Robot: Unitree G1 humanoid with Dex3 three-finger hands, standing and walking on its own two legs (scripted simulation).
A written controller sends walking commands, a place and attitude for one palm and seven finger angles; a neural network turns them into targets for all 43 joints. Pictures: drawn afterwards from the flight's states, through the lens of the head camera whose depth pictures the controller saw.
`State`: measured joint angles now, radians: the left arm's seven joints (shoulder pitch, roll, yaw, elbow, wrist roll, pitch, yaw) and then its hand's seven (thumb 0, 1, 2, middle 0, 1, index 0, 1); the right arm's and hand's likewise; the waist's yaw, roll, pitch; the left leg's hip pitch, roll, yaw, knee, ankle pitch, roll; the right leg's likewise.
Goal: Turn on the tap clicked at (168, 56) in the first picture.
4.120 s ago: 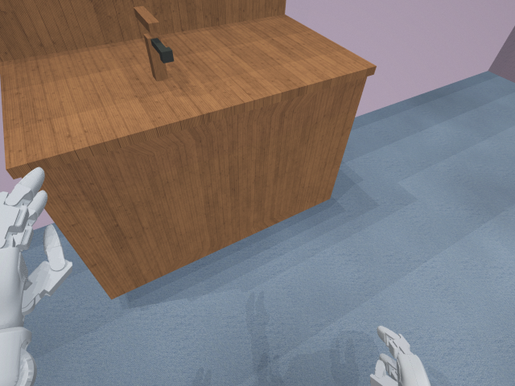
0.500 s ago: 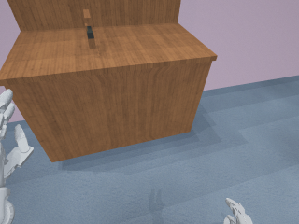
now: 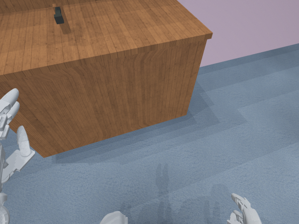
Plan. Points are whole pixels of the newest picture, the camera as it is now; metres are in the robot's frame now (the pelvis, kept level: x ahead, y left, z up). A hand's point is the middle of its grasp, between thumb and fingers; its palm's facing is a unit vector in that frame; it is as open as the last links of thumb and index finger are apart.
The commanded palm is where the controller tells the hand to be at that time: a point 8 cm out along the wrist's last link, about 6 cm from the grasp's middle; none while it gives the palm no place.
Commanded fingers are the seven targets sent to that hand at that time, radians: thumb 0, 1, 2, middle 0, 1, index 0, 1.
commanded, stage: take the last steps up to it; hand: left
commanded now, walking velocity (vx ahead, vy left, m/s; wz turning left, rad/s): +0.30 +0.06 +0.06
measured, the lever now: (59, 18) +0.81 +0.39 +0.13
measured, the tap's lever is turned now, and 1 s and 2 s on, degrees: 0 0 0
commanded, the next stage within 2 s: come to a stop and stand still in 1.64 s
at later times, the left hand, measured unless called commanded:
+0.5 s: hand (48, 94) +0.35 +0.24 +0.18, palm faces +0.38 -0.78 -0.49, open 7.4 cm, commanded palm +0.30 +0.28 +0.18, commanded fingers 0.00 0.90 0.90 -0.20 -0.30 -0.20 -0.30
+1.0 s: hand (56, 61) +0.46 +0.26 +0.18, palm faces +0.46 -0.80 -0.38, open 7.4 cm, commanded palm +0.41 +0.30 +0.18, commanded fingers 0.00 0.90 0.90 -0.20 -0.30 -0.20 -0.30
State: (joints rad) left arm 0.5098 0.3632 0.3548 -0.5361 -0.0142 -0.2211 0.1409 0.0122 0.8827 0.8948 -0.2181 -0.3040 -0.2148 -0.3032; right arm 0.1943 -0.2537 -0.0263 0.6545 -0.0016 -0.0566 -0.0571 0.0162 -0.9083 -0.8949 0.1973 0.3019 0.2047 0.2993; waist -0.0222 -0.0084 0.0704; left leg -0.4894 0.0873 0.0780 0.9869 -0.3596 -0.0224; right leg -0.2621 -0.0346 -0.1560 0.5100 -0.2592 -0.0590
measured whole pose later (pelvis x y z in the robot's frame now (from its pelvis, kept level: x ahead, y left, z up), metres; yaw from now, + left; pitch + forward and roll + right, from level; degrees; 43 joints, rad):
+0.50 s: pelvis +0.13 +0.00 +0.00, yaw -1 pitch +0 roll -1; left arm 0.50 0.39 0.37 -0.53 -0.02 -0.22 0.15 0.01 0.89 0.90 -0.21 -0.30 -0.21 -0.30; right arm 0.22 -0.11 0.05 0.61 0.00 -0.10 -0.05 0.01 -0.90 -0.89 0.20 0.30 0.21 0.30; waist 0.01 0.05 0.04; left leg -0.17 0.11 0.15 0.51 -0.34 -0.03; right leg -0.39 -0.06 -0.16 0.64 -0.29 0.03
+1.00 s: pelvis +0.25 +0.01 -0.01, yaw +1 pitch -1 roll +1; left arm 0.45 0.39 0.40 -0.55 -0.02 -0.24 0.18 0.01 0.88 0.90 -0.22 -0.30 -0.21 -0.30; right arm 0.21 -0.22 -0.05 0.59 0.00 -0.06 -0.08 0.01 -0.91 -0.90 0.19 0.30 0.20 0.30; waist 0.00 -0.05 0.04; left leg -0.32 0.05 0.17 0.61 -0.26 0.04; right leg -0.29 -0.08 -0.10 0.88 -0.51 0.00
